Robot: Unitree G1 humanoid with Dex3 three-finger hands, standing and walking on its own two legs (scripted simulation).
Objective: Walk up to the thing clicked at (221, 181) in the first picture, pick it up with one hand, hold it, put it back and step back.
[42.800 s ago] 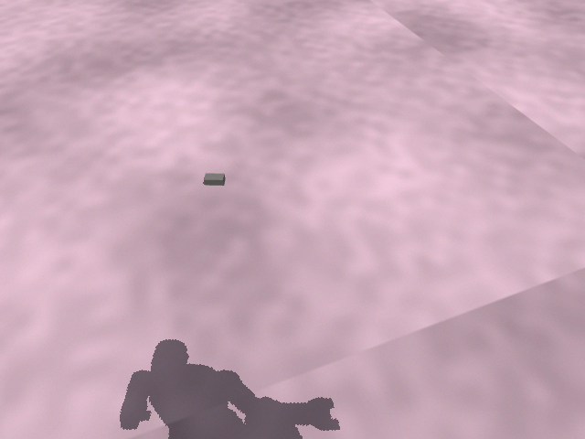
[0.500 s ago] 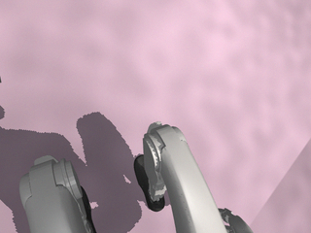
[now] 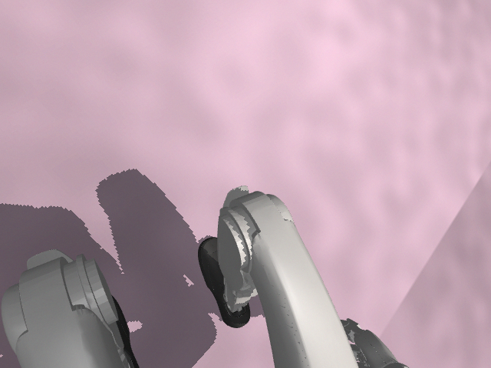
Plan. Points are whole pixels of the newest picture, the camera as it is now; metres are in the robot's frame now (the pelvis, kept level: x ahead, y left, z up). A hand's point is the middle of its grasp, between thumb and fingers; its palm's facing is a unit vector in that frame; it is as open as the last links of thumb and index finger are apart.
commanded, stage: rest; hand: left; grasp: from above
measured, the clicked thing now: out of the picture +0.53 +0.31 -0.23
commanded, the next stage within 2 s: open in 1.22 s
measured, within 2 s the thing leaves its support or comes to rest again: rests again in 1.36 s
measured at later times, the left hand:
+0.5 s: hand out of the picture +0.52 +0.30 -0.23, palm faces -0.47 -0.07 -0.88, open 7.5 cm
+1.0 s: hand out of the picture +0.52 +0.30 -0.24, palm faces -0.47 -0.08 -0.88, open 7.5 cm
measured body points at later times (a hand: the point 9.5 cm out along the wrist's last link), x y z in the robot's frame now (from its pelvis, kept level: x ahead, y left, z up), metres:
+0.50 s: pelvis +0.00 +0.00 +0.00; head +0.30 +0.11 +0.31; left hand +0.54 +0.30 -0.18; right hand +0.02 -0.25 -0.06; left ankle +0.07 +0.12 -0.29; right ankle +0.12 -0.12 -0.29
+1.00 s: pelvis +0.00 +0.01 -0.01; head +0.30 +0.12 +0.30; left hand +0.54 +0.30 -0.19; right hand +0.02 -0.25 -0.06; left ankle +0.07 +0.12 -0.29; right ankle +0.12 -0.12 -0.29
